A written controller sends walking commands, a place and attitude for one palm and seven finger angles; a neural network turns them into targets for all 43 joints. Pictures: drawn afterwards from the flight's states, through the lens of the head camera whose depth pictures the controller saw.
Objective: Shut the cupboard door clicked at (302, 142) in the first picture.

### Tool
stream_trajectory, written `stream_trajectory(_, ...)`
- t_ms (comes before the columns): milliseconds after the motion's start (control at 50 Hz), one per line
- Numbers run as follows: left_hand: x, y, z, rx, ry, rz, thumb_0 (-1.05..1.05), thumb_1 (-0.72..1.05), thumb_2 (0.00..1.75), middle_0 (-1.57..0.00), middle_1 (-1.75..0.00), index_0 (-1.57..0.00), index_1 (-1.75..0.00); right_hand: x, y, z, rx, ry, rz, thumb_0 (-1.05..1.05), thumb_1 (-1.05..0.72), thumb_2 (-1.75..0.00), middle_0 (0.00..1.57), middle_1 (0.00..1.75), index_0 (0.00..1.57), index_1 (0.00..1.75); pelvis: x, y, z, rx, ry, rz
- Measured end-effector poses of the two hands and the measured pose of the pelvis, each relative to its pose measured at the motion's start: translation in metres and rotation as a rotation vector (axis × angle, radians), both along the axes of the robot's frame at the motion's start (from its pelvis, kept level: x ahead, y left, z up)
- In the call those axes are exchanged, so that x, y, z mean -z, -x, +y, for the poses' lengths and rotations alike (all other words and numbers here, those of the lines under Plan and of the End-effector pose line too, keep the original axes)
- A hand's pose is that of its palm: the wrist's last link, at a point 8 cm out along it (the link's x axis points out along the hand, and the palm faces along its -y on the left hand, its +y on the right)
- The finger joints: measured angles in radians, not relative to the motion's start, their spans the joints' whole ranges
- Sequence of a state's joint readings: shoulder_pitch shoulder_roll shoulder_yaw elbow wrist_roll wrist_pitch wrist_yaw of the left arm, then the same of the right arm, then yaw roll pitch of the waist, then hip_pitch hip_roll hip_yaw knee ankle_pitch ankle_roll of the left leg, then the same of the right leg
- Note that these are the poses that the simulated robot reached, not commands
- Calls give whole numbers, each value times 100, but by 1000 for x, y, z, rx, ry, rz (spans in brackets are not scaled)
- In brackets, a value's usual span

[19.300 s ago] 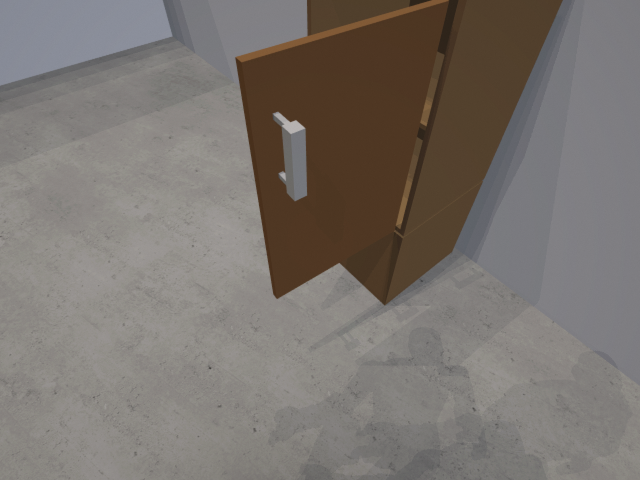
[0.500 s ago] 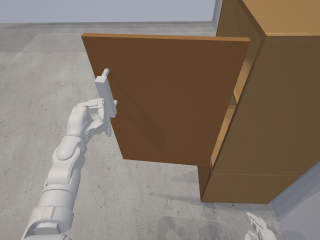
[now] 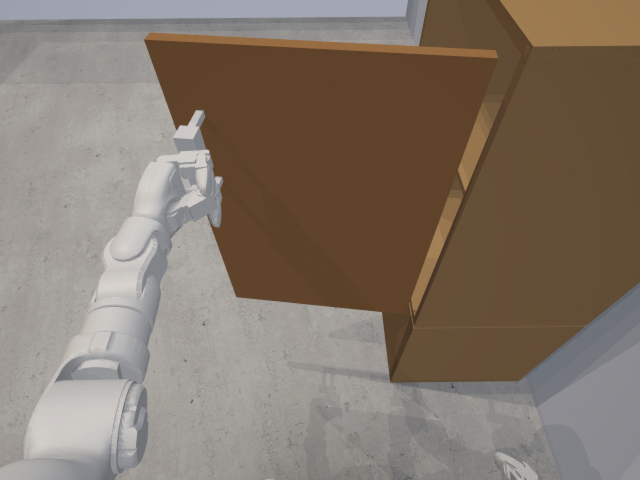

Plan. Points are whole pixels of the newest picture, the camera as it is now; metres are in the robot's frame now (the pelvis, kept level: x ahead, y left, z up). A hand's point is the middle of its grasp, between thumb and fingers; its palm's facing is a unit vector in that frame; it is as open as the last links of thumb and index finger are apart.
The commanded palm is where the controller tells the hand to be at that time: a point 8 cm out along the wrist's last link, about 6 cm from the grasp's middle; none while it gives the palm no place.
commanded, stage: push the door shut along its arc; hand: left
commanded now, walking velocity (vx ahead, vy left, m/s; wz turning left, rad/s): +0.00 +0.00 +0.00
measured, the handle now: (204, 162) +0.51 +0.17 +0.11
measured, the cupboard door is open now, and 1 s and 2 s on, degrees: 83 68 55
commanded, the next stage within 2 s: pull the fist back off the door in 1.44 s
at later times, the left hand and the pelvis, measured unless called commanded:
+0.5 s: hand (239, 168) +0.48 +0.12 +0.12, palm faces -0.28 -0.96 +0.02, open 3.1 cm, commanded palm +0.48 +0.17 +0.11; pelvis +0.00 +0.01 -0.01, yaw +0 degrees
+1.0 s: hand (285, 137) +0.54 +0.06 +0.13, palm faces -0.39 -0.92 +0.03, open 3.1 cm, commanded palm +0.55 +0.12 +0.11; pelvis +0.01 +0.00 -0.02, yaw -1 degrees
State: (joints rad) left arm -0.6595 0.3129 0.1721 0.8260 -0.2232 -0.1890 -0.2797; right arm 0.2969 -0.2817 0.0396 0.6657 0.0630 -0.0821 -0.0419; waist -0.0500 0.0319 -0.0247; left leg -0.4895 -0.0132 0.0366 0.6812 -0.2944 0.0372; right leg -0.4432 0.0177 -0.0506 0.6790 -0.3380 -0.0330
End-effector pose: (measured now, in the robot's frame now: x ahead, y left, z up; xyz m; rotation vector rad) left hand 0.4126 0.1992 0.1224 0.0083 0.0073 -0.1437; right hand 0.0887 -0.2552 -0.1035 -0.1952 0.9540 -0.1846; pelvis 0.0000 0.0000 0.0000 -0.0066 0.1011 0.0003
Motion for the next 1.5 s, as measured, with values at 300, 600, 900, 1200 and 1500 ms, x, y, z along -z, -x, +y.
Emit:
stream_trajectory(300,3,-38,-6,67,5,18,2,90,90,-130,-150,-132,-150,7,34,-6,41,38,99,1,-91,-90,20,30,20,30,7,1,7,-6,10,58)
stream_trajectory(600,1,-78,-30,145,17,30,2,90,90,-130,-150,-130,-150,13,59,-2,88,39,171,1,-90,-90,20,30,21,30,13,-5,11,7,15,117)
stream_trajectory(900,-1,-116,-70,250,21,51,2,90,90,-130,-150,-130,-150,20,89,-10,137,59,286,1,-90,-90,20,30,21,30,19,-11,8,13,16,181)
stream_trajectory(1200,-6,-140,-88,274,-14,57,1,90,92,-129,-150,-130,-150,25,104,-18,174,45,363,0,-90,-90,20,30,21,30,23,-18,-6,21,7,218)
stream_trajectory(1500,-6,-154,-105,310,-2,75,0,98,98,-129,-150,-130,-150,29,95,-42,145,113,368,0,-90,-90,20,30,21,30,31,-13,-16,-4,14,254)
